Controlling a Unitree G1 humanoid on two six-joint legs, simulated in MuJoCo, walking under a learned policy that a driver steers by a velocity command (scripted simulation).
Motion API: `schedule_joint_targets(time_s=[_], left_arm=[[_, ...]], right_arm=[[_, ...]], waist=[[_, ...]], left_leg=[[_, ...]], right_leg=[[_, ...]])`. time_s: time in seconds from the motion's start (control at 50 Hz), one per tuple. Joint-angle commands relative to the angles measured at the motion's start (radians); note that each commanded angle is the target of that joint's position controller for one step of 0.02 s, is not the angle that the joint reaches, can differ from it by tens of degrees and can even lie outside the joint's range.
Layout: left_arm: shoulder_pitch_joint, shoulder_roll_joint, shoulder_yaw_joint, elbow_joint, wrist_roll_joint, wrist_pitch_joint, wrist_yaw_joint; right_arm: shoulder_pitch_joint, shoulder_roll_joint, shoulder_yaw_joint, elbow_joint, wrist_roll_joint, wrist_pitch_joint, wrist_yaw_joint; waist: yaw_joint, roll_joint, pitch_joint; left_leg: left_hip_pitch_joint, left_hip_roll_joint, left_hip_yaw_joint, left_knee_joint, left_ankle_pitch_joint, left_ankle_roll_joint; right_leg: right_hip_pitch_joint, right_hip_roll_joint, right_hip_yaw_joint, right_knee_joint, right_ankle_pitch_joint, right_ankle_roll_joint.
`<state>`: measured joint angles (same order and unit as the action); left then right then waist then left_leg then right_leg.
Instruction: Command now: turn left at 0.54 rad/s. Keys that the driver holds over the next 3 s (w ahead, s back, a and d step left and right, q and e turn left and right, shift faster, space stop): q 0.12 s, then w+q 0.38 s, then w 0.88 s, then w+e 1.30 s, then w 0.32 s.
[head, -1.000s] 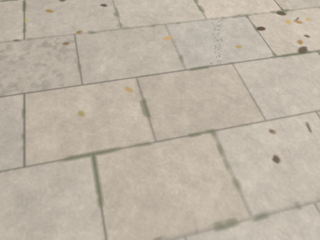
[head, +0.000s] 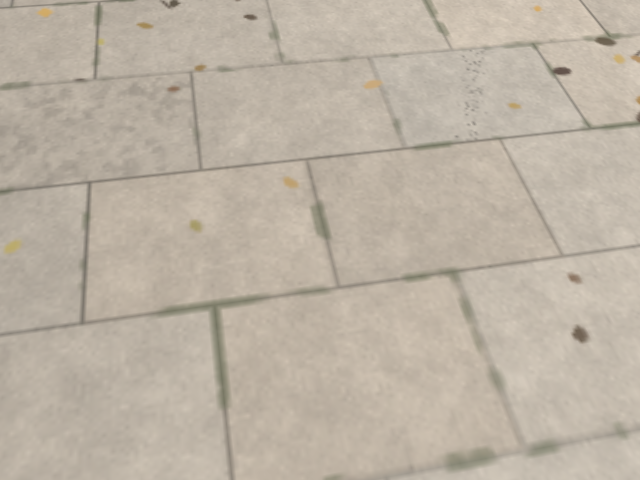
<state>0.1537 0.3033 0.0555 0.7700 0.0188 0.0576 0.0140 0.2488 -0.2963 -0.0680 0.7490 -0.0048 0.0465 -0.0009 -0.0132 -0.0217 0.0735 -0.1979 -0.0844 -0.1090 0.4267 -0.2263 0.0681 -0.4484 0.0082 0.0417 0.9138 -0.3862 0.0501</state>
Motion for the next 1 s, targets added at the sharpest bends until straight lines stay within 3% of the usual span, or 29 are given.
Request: schedule_joint_targets(time_s=[0.02, 0.12, 0.16, 0.18, 0.2, 0.22, 0.24, 0.26, 0.3, 0.36, 0.48, 0.56, 0.62, 0.64, 0.66, 0.68, 0.7, 0.72, 0.74, 0.76, 0.78, 0.82, 0.88, 1.0], left_arm=[[-0.060, 0.063, 0.007, -0.089, -0.002, -0.017, 0.004], [-0.003, 0.076, 0.003, -0.102, -0.014, -0.037, 0.016], [0.096, 0.067, 0.001, -0.082, -0.005, -0.055, 0.023], [0.129, 0.131, 0.014, -0.079, 0.007, -0.063, 0.034], [0.144, 0.247, 0.035, -0.093, 0.014, -0.062, 0.033], [0.122, 0.248, 0.041, -0.084, 0.033, -0.060, 0.026], [0.078, 0.181, 0.024, -0.093, 0.025, -0.063, 0.022], [0.034, 0.137, 0.013, -0.099, 0.014, -0.068, 0.018], [0.033, 0.109, 0.005, -0.102, 0.007, -0.082, 0.019], [0.124, 0.114, 0.014, -0.071, 0.008, -0.109, 0.007], [0.214, 0.122, 0.027, -0.025, 0.010, -0.133, -0.003], [0.235, 0.118, 0.028, 0.006, 0.013, -0.144, -0.012], [0.264, 0.135, 0.030, 0.039, 0.010, -0.137, -0.015], [0.272, 0.144, 0.031, 0.052, 0.005, -0.131, -0.017], [0.265, 0.151, 0.030, 0.062, 0.000, -0.126, -0.018], [0.262, 0.141, 0.022, 0.068, -0.007, -0.122, -0.018], [0.254, 0.105, 0.005, 0.046, -0.005, -0.122, -0.019], [0.273, -0.011, -0.022, -0.023, -0.006, -0.127, -0.036], [0.202, 0.093, 0.005, -0.009, 0.006, -0.121, -0.029], [0.161, 0.097, 0.010, -0.019, -0.009, -0.126, -0.035], [0.156, 0.077, 0.001, -0.010, -0.013, -0.134, -0.039], [0.206, 0.062, 0.000, 0.027, 0.010, -0.114, -0.044], [0.205, 0.037, -0.001, 0.040, 0.019, -0.087, -0.057], [-0.037, 0.008, -0.013, -0.030, 0.020, -0.087, -0.063]], right_arm=[[0.044, -0.170, -0.048, -0.049, -0.008, -0.002, -0.002], [-0.035, -0.186, -0.056, -0.075, -0.012, 0.005, 0.010], [-0.088, -0.173, -0.054, -0.085, 0.001, 0.005, 0.010], [-0.080, -0.111, -0.038, -0.100, 0.002, 0.000, 0.010], [-0.057, -0.049, -0.021, -0.124, 0.001, -0.006, 0.007], [-0.075, -0.132, -0.035, -0.121, -0.037, -0.010, 0.003], [-0.078, -0.160, -0.046, -0.109, -0.037, -0.014, 0.013], [-0.052, -0.155, -0.048, -0.088, -0.035, -0.016, 0.028], [-0.015, -0.137, -0.044, -0.061, -0.037, -0.014, 0.057], [-0.074, -0.106, -0.032, -0.079, -0.030, -0.015, 0.078], [-0.182, -0.078, -0.020, -0.107, -0.035, -0.019, 0.089], [-0.256, -0.042, 0.002, -0.137, -0.034, -0.033, 0.098], [-0.267, -0.042, 0.010, -0.144, -0.040, -0.041, 0.090], [-0.240, -0.045, 0.009, -0.139, -0.041, -0.046, 0.083], [-0.163, -0.050, 0.004, -0.115, -0.044, -0.056, 0.072], [-0.008, -0.063, -0.007, -0.058, -0.051, -0.070, 0.058], [0.170, -0.123, -0.026, -0.012, -0.064, -0.079, 0.042], [0.244, -0.263, -0.051, -0.009, -0.054, -0.084, 0.026], [0.222, -0.250, -0.050, -0.011, -0.024, -0.083, 0.020], [0.155, -0.203, -0.036, -0.003, -0.023, -0.083, 0.014], [0.102, -0.140, -0.018, -0.002, -0.024, -0.088, 0.015], [0.032, -0.073, 0.006, -0.002, -0.015, -0.101, 0.015], [0.067, -0.075, 0.008, 0.031, -0.003, -0.127, 0.015], [0.158, -0.059, 0.016, 0.101, 0.000, -0.134, 0.012]], waist=[[-0.038, 0.150, -0.083], [-0.007, 0.173, -0.101], [0.063, 0.133, -0.124], [0.068, -0.019, -0.122], [0.065, -0.240, -0.128], [0.051, -0.167, -0.059], [0.022, -0.108, -0.013], [-0.002, -0.095, 0.014], [0.001, -0.128, -0.012], [0.039, -0.092, -0.013], [0.084, -0.080, 0.020], [0.092, -0.092, 0.040], [0.089, -0.116, 0.037], [0.071, -0.116, 0.026], [0.024, -0.094, -0.012], [-0.050, -0.029, -0.107], [-0.125, 0.063, -0.243], [-0.105, 0.348, -0.335], [-0.128, 0.186, -0.306], [-0.082, 0.129, -0.188], [-0.046, 0.088, -0.126], [0.018, 0.106, -0.088], [0.039, 0.095, -0.067], [-0.002, 0.079, 0.016]], left_leg=[[0.118, 0.244, -0.268, -0.065, 0.333, 0.171], [0.028, 0.223, -0.357, -0.017, 0.413, 0.129], [-0.096, 0.147, -0.357, 0.018, 0.047, 0.070], [-0.246, 0.058, -0.273, 0.142, -0.258, 0.015], [-0.433, -0.115, -0.051, 0.388, -0.414, -0.023], [-0.464, -0.027, -0.049, 0.533, -0.324, -0.024], [-0.454, 0.009, -0.054, 0.590, -0.252, -0.023], [-0.449, 0.027, -0.035, 0.619, -0.188, -0.035], [-0.447, 0.044, 0.019, 0.685, -0.104, -0.058], [-0.511, 0.066, 0.028, 0.686, -0.033, -0.075], [-0.585, 0.109, 0.052, 0.537, 0.025, -0.095], [-0.468, 0.124, 0.106, 0.339, 0.028, -0.065], [-0.318, 0.094, 0.187, 0.213, -0.050, -0.013], [-0.252, 0.073, 0.207, 0.181, -0.066, 0.011], [-0.137, 0.038, 0.219, 0.123, -0.053, 0.035], [0.070, -0.001, 0.224, 0.048, 0.003, 0.054], [0.332, 0.136, 0.049, 0.017, -0.127, 0.080], [0.551, 0.460, -0.493, -0.113, -0.279, 0.181], [0.485, 0.473, -0.585, -0.171, -0.160, 0.199], [0.396, 0.432, -0.401, -0.140, -0.014, 0.183], [0.282, 0.379, -0.283, -0.149, 0.139, 0.159], [0.167, 0.291, -0.137, -0.196, 0.248, 0.118], [0.127, 0.268, -0.073, -0.245, 0.359, 0.135], [0.157, 0.237, 0.013, -0.292, 0.446, 0.133]], right_leg=[[-0.066, 0.016, -0.004, -0.080, -0.008, -0.001], [0.110, 0.052, 0.000, -0.261, -0.012, -0.033], [0.326, 0.053, -0.004, -0.515, 0.086, -0.054], [0.448, -0.105, 0.169, -0.651, -0.054, -0.088], [0.511, -0.366, 0.533, -0.779, -0.340, -0.181], [0.367, -0.409, 0.594, -0.801, -0.412, -0.242], [0.311, -0.367, 0.528, -0.794, -0.409, -0.245], [0.295, -0.305, 0.414, -0.798, -0.337, -0.219], [0.335, -0.230, 0.252, -0.797, -0.189, -0.195], [0.406, -0.236, 0.163, -0.798, -0.072, -0.198], [0.483, -0.286, 0.056, -0.813, 0.036, -0.221], [0.424, -0.282, -0.046, -0.791, 0.149, -0.212], [0.391, -0.290, -0.088, -0.742, 0.307, -0.204], [0.387, -0.300, -0.094, -0.699, 0.427, -0.204], [0.381, -0.288, -0.129, -0.585, 0.628, -0.195], [0.341, -0.242, -0.197, -0.373, 0.768, -0.171], [0.170, -0.198, -0.230, -0.103, 0.565, -0.142], [-0.184, -0.030, -0.217, 0.225, -0.123, -0.089], [-0.260, -0.030, -0.037, 0.339, -0.112, -0.103], [-0.283, -0.080, -0.013, 0.353, -0.016, -0.117], [-0.241, -0.109, -0.018, 0.292, 0.057, -0.120], [-0.151, -0.133, -0.030, 0.212, 0.104, -0.102], [-0.146, -0.119, -0.053, 0.187, 0.146, -0.080], [-0.268, -0.115, -0.087, -0.041, 0.329, -0.051]])
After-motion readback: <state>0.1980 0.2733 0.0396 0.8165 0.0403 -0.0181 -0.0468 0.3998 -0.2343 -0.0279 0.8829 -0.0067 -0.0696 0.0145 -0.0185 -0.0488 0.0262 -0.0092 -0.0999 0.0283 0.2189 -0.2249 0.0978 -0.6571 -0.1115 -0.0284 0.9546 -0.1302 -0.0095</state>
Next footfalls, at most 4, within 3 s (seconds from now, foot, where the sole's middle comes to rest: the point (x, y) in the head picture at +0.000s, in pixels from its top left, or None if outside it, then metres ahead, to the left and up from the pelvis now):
0.18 right None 0.07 -0.12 -0.78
0.68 left None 0.21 0.19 -0.78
1.22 right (232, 415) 0.58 0.18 -0.78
1.74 left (115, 336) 0.77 0.46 -0.78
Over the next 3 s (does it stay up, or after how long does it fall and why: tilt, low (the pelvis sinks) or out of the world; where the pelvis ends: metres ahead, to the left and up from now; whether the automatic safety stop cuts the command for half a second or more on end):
stays up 1.31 0.30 0.00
